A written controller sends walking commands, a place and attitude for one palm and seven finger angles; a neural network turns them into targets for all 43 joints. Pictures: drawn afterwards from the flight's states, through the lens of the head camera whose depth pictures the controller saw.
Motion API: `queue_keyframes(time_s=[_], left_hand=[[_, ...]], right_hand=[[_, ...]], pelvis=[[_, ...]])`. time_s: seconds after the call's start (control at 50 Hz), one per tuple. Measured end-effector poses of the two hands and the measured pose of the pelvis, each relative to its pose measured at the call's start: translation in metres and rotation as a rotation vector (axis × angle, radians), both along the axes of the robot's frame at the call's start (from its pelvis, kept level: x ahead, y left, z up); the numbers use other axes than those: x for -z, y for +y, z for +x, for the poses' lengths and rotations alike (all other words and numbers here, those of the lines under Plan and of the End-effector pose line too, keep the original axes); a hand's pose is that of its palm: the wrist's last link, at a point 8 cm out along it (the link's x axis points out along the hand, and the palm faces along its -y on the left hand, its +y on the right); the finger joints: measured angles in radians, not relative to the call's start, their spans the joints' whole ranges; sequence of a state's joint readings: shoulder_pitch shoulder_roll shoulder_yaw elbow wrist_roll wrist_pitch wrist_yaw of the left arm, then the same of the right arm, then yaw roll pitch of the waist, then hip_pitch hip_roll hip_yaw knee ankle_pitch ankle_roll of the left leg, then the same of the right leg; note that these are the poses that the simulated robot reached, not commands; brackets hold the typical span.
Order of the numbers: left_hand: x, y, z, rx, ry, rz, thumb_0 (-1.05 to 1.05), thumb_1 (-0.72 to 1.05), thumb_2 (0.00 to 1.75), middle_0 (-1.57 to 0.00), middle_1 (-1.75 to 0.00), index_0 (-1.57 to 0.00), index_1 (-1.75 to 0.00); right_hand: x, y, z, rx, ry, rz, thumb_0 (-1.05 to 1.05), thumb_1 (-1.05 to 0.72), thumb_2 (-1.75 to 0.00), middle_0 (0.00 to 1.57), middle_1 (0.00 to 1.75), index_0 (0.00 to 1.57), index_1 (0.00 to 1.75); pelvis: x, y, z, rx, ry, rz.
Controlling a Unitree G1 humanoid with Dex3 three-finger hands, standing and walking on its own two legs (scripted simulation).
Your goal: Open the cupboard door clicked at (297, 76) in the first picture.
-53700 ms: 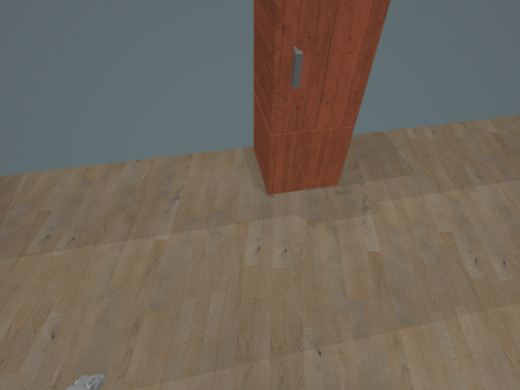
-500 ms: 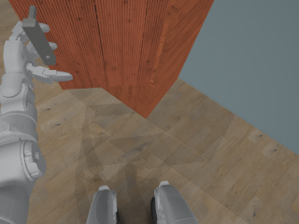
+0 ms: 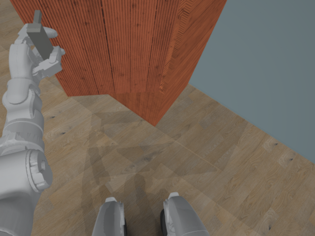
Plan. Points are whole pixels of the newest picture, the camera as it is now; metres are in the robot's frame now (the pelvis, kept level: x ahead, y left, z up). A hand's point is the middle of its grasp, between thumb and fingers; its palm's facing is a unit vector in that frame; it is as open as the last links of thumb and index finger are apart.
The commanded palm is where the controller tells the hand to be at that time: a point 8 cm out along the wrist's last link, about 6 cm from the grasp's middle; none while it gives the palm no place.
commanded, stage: close the thumb around the handle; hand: left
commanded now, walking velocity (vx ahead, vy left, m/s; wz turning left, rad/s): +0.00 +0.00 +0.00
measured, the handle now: (47, 42) +0.58 +0.22 +0.06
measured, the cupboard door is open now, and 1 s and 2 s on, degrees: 43 75 91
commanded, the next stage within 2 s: pull the door open along its arc in 0.04 s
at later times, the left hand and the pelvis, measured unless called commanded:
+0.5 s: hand (58, 77) +0.48 +0.19 +0.06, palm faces +0.05 -1.00 -0.01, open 6.2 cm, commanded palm +0.42 +0.23 +0.06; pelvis +0.01 +0.00 +0.02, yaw +0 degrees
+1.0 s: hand (97, 118) +0.37 +0.10 +0.06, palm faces +0.46 -0.89 +0.00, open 6.5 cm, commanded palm +0.31 +0.14 +0.06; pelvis +0.01 -0.03 +0.02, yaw +3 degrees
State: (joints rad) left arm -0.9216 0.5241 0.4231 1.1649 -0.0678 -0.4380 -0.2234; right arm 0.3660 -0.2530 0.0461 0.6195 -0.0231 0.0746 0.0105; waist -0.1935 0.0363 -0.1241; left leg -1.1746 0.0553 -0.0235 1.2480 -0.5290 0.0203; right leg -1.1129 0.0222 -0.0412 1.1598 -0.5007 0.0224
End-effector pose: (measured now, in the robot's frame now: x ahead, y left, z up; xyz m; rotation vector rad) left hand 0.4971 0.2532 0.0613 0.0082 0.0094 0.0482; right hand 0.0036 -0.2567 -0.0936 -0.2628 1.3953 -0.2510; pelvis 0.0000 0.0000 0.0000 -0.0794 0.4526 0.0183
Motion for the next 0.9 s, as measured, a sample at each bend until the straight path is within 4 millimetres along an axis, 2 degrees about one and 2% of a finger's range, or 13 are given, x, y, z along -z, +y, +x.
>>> queue_keyframes(time_s=[0.28, 0.44, 0.52, 0.6, 0.78, 0.9], left_hand=[[0.000, -0.002, -0.003, -0.013, 0.001, -0.003, 0.01, 0.68, 0.79, -0.34, -1.35, -0.34, -1.35], [0.000, -0.007, -0.027, -0.010, 0.000, 0.001, 0.00, 0.68, 0.73, -0.34, -1.35, -0.33, -1.35], [0.000, -0.014, -0.050, 0.012, -0.001, 0.002, 0.00, 0.68, 0.71, -0.33, -1.33, -0.33, -1.35], [0.000, -0.026, -0.078, 0.027, -0.005, -0.009, 0.01, 0.67, 0.70, -0.32, -1.33, -0.32, -1.34], [0.003, -0.069, -0.130, -0.265, -0.029, -0.090, 0.02, 0.64, 0.74, -0.31, -1.33, -0.35, -1.28], [0.001, -0.095, -0.152, -0.417, -0.037, -0.051, 0.01, 0.65, 0.77, -0.32, -1.31, -0.33, -1.28]], right_hand=[[-0.002, -0.005, 0.001, 0.000, 0.002, -0.005, 0.01, -0.90, -0.90, 0.20, 0.30, 0.20, 0.30], [-0.006, -0.003, 0.014, 0.018, -0.036, 0.029, 0.01, -0.91, -0.90, 0.20, 0.30, 0.20, 0.30], [-0.012, -0.002, 0.032, 0.014, -0.088, 0.047, 0.01, -0.91, -0.90, 0.20, 0.30, 0.20, 0.30], [-0.018, -0.003, 0.059, -0.008, -0.166, 0.060, 0.01, -0.91, -0.90, 0.20, 0.30, 0.20, 0.30], [-0.021, 0.005, 0.129, -0.145, -0.346, 0.104, 0.01, -0.91, -0.90, 0.20, 0.30, 0.20, 0.30], [-0.015, 0.013, 0.156, -0.219, -0.398, 0.143, 0.01, -0.91, -0.90, 0.20, 0.30, 0.20, 0.30]], pelvis=[[-0.002, -0.001, 0.000, 0.002, -0.001, 0.004], [-0.011, -0.003, 0.008, 0.014, -0.025, 0.016], [-0.018, -0.004, 0.014, 0.016, -0.047, 0.023], [-0.024, -0.005, 0.018, 0.016, -0.069, 0.030], [-0.025, -0.011, 0.018, 0.007, -0.100, 0.051], [-0.021, -0.021, 0.015, -0.012, -0.115, 0.063]])
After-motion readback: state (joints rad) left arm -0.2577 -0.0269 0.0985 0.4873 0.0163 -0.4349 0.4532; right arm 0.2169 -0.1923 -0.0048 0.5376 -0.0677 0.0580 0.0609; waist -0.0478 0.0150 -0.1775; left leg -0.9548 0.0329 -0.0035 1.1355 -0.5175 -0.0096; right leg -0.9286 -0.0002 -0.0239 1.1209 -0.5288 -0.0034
